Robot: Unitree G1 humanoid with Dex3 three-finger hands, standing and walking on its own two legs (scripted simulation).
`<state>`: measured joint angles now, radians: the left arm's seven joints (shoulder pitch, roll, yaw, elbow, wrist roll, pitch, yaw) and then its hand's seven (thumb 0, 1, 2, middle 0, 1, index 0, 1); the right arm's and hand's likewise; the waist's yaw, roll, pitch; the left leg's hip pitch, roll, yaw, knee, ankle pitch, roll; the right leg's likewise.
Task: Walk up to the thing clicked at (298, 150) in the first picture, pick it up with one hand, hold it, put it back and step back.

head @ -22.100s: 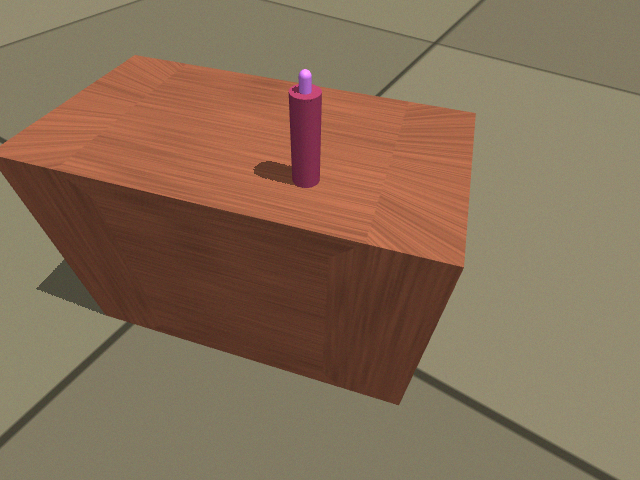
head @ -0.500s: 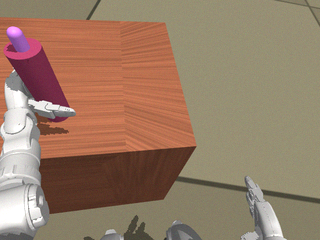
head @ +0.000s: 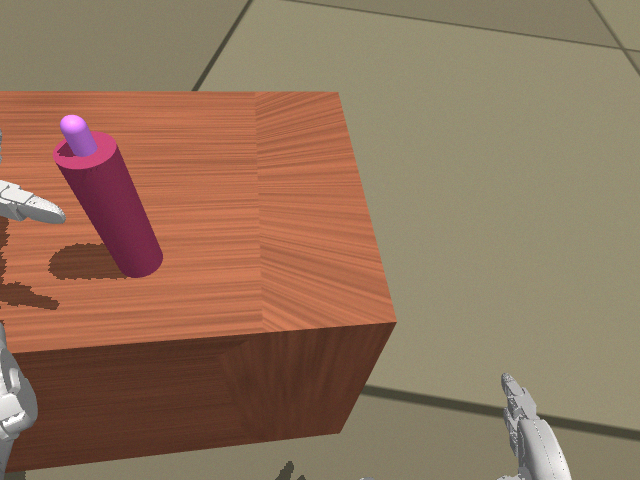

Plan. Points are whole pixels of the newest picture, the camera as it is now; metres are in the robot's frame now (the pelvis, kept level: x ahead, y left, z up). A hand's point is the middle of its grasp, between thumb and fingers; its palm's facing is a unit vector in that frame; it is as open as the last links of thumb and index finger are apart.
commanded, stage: rise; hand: left
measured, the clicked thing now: (112, 203) +0.46 +0.22 +0.10
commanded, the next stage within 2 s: sink last in 0.04 s
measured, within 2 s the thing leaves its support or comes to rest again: neither
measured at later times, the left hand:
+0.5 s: hand out of the picture +0.37 +0.35 +0.11, palm faces +0.37 -0.85 -0.37, open 17.6 cm
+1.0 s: hand out of the picture +0.16 +0.24 +0.13, palm faces +0.34 -0.85 -0.40, open 17.4 cm
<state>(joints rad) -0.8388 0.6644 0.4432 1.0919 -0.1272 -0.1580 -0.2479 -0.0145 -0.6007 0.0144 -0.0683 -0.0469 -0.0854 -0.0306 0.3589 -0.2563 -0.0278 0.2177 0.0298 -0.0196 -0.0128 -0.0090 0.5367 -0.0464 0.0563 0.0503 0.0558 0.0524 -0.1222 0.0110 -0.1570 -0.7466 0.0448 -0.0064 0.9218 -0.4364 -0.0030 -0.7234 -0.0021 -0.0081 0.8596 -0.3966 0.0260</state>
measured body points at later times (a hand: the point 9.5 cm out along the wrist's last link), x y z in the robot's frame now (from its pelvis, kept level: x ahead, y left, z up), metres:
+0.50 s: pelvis +0.02 +0.01 +0.02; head +0.04 +0.01 +0.47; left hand +0.35 +0.39 +0.13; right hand +0.17 -0.24 -0.03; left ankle +0.00 +0.12 -0.69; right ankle +0.01 -0.14 -0.69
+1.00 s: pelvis +0.00 -0.01 +0.02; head -0.01 -0.04 +0.47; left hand +0.14 +0.28 +0.15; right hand +0.18 -0.27 -0.03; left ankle +0.00 +0.12 -0.69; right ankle +0.01 -0.14 -0.69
